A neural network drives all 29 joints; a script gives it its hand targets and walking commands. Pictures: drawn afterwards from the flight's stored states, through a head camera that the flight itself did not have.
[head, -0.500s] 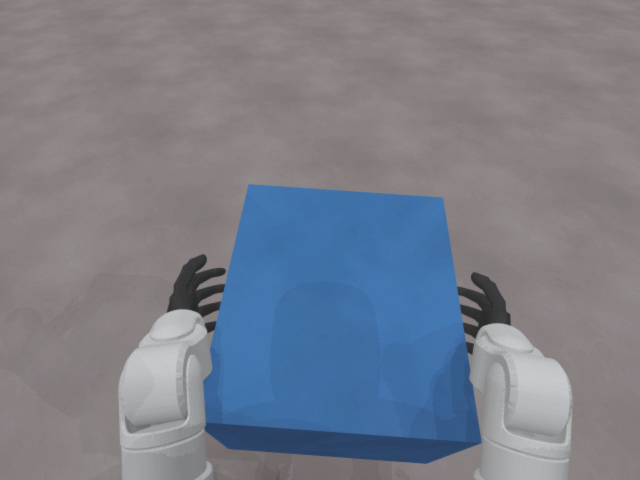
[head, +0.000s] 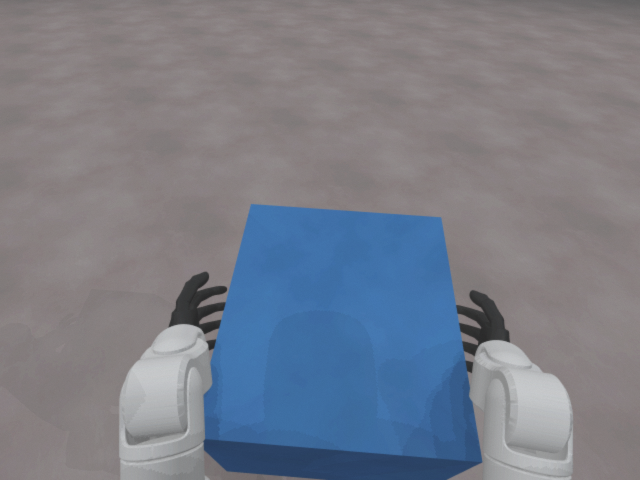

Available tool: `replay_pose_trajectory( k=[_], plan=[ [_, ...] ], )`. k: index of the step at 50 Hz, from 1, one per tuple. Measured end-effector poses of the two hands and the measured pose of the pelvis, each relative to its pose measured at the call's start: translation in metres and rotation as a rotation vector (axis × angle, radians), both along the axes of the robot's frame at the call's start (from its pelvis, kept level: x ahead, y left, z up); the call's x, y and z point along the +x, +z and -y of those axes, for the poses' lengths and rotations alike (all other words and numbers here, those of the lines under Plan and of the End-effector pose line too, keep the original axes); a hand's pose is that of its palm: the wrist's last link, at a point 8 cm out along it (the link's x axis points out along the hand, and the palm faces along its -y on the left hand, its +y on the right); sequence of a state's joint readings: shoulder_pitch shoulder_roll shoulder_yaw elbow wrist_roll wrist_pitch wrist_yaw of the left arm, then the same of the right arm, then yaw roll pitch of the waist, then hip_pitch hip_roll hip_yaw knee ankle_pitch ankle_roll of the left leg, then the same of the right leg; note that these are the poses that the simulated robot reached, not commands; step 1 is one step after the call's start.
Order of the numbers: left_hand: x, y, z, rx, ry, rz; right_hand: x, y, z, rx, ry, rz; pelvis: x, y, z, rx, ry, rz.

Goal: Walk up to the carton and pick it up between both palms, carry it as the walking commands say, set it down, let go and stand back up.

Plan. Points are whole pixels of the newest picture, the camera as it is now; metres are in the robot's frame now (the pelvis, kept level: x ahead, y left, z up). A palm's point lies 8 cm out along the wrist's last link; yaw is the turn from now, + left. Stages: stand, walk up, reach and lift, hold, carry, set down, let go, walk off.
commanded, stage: carry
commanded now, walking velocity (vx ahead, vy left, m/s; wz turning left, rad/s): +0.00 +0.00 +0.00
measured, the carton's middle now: (336, 341) +0.30 -0.01 +0.04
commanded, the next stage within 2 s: none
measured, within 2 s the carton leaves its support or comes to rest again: neither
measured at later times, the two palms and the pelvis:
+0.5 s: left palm (175, 361) +0.23 +0.17 +0.10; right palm (486, 377) +0.21 -0.16 +0.10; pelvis -0.02 +0.01 +0.00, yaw +0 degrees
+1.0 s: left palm (181, 347) +0.25 +0.17 +0.10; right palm (480, 363) +0.23 -0.16 +0.09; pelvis -0.01 +0.01 +0.00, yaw +0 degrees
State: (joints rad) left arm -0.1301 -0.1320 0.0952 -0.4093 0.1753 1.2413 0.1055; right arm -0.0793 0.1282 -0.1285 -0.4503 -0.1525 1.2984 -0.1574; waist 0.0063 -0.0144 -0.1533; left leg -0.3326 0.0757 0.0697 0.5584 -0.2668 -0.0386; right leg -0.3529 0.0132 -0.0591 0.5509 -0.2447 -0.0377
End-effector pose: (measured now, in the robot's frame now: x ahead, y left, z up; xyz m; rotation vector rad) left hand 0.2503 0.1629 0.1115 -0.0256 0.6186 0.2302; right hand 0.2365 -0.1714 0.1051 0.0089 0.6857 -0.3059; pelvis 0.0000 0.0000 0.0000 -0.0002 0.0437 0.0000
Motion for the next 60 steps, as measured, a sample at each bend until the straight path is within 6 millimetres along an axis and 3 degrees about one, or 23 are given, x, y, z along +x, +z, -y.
replay_pose_trajectory(
  k=[8,16,39,60],
  plan=[
    [-0.022,0.004,-0.003,0.000,0.000,0.012,-0.022,0.003,-0.003,0.000,0.000,0.012,-0.020,0.000,-0.003,-0.004,-0.001,0.021],
    [-0.030,-0.005,-0.009,-0.017,0.002,-0.015,-0.030,0.000,-0.009,-0.015,0.001,-0.015,-0.028,0.000,-0.008,-0.010,-0.001,0.020],
    [-0.005,-0.013,-0.009,-0.001,0.002,-0.047,-0.005,-0.011,-0.009,-0.005,0.003,-0.043,-0.010,0.002,-0.008,-0.011,0.000,-0.011],
    [-0.004,-0.011,-0.009,0.001,0.002,-0.029,-0.002,-0.010,-0.009,-0.007,0.007,-0.021,-0.010,0.002,-0.008,-0.011,0.000,-0.011]
  ],
)
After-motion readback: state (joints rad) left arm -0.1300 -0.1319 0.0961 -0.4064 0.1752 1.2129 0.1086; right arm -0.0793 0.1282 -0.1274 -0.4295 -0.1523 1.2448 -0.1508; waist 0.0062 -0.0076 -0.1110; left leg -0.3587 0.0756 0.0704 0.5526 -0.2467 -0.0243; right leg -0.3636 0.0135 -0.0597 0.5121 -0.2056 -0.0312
